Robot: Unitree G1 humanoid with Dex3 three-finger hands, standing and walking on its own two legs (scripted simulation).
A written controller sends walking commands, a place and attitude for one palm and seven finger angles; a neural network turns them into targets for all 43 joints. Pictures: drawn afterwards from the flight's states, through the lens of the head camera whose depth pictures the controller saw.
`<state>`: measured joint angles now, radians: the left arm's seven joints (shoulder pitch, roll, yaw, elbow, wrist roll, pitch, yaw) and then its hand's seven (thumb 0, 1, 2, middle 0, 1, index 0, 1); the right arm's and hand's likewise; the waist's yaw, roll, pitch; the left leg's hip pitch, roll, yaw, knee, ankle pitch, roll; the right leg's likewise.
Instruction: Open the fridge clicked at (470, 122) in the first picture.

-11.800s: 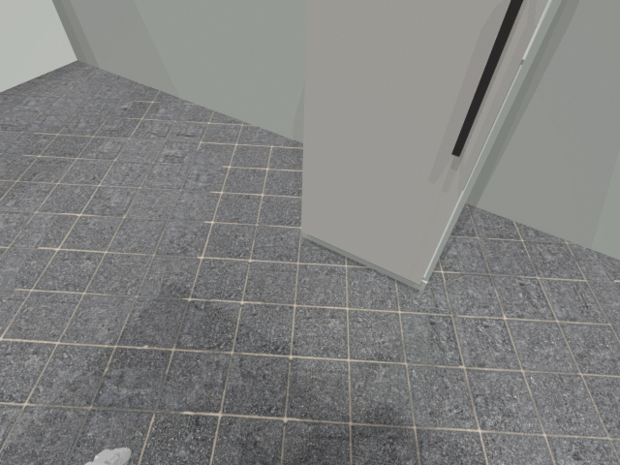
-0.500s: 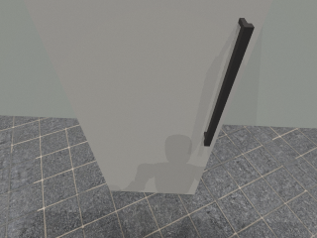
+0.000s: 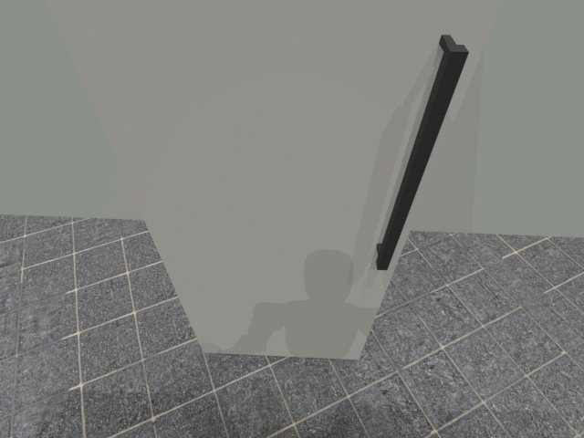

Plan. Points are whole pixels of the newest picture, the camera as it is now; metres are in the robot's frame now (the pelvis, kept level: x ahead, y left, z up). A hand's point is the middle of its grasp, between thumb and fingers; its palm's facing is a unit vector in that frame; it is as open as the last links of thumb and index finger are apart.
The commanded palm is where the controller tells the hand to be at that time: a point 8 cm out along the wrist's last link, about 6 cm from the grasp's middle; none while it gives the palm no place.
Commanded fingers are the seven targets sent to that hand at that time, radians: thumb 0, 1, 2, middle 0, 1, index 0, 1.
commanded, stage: look again from close up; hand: right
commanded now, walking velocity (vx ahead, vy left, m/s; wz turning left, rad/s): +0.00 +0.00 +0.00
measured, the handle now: (406, 180) +0.47 -0.15 +0.12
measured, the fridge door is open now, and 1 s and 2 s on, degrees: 0 0 0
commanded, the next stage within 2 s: raise the hand to about handle height in 0.64 s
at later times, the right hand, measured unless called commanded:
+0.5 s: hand out of the picture +0.06 -0.24 -0.16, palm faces -0.02 +0.95 -0.32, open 7.4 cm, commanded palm none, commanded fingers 0.00 -0.90 -0.90 0.20 0.30 0.20 0.30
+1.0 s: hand (489, 402) +0.19 -0.24 -0.02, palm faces +0.17 +0.98 -0.11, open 7.8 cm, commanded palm +0.11 -0.29 -0.05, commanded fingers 0.00 -0.57 -0.76 0.22 0.51 0.22 0.51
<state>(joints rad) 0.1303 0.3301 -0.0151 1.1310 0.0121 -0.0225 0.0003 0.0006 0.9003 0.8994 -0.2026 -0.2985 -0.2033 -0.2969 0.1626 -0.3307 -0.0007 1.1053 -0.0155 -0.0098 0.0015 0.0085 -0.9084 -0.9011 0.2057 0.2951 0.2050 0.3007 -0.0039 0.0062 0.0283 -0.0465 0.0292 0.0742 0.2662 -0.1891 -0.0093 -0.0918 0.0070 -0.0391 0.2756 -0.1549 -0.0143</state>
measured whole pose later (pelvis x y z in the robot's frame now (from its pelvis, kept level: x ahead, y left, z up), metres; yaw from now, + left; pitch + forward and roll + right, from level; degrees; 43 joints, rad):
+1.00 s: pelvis -0.03 +0.01 -0.04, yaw +0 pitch +6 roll -1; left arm 0.19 0.22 0.02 0.70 -0.02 -0.21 0.02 0.00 0.90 0.90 -0.20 -0.30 -0.20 -0.30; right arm 0.26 -0.28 -0.29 0.39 0.27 -0.48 0.25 0.01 -0.79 -0.85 0.21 0.37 0.21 0.38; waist 0.01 0.00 -0.06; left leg -0.48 0.04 0.06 0.76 -0.38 0.01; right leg -0.51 -0.01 -0.05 0.73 -0.32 -0.01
